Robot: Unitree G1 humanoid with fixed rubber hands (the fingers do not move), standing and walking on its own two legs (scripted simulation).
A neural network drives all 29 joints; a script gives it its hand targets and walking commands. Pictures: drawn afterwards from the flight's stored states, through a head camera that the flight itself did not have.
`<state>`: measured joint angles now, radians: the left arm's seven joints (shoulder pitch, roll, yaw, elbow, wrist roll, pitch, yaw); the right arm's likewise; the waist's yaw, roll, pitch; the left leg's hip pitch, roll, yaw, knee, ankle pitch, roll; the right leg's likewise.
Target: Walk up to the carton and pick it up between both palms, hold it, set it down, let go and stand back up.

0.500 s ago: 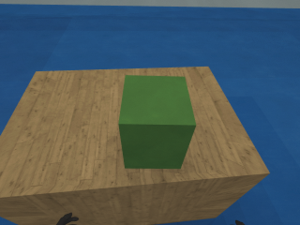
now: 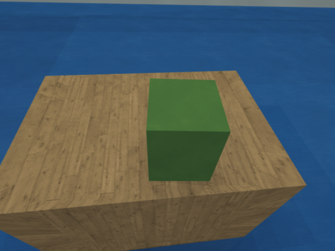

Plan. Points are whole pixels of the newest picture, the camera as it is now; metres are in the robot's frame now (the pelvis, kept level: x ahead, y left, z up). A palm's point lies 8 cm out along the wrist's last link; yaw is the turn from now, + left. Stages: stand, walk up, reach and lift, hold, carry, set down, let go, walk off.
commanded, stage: stand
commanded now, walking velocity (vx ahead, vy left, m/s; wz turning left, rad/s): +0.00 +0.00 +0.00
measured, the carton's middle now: (181, 131) +0.46 -0.03 -0.01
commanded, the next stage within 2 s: none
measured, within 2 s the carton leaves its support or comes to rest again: neither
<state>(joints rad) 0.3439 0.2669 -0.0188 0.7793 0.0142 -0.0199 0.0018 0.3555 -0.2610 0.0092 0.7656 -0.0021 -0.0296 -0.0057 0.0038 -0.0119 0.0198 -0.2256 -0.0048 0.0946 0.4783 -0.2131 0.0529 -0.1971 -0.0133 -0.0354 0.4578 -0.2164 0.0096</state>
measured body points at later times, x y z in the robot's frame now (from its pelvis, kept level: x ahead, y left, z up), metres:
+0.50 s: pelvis +0.01 +0.01 +0.00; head +0.01 +0.02 +0.45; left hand +0.05 +0.27 -0.14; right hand +0.07 -0.25 -0.12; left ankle +0.03 +0.08 -0.74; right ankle +0.02 -0.13 -0.74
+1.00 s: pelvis +0.02 +0.01 +0.00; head +0.02 +0.01 +0.45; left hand +0.06 +0.26 -0.14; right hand +0.06 -0.25 -0.13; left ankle +0.03 +0.08 -0.74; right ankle +0.02 -0.13 -0.74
